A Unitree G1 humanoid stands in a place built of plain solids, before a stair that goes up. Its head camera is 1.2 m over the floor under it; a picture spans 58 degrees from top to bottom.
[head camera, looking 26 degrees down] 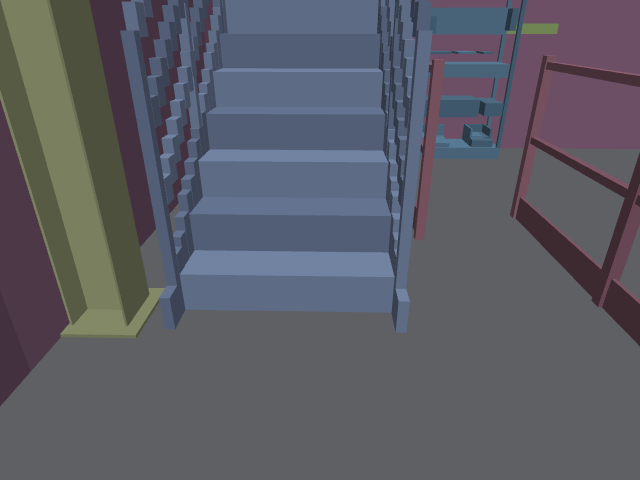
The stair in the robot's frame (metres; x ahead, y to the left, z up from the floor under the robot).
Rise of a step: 0.20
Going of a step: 0.24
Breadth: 1.07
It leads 1 degrees to the right of straight ahead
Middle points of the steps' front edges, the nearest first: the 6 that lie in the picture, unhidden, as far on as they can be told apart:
1.69 0.15 0.20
1.93 0.15 0.39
2.17 0.14 0.59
2.41 0.13 0.78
2.65 0.13 0.98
2.90 0.12 1.17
